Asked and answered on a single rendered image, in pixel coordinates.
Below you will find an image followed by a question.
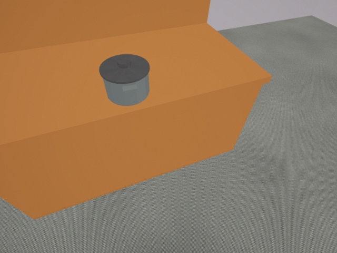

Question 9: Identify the knob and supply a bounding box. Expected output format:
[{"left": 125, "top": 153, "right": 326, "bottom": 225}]
[{"left": 117, "top": 57, "right": 131, "bottom": 69}]

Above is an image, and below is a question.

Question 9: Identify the pot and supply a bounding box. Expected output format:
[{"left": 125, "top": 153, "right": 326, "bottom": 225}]
[{"left": 103, "top": 75, "right": 150, "bottom": 106}]

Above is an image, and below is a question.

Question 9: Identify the lid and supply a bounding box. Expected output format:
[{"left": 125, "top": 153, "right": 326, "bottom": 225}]
[{"left": 99, "top": 54, "right": 150, "bottom": 84}]

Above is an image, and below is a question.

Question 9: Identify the table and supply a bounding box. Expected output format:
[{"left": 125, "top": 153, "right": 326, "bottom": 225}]
[{"left": 0, "top": 0, "right": 272, "bottom": 220}]

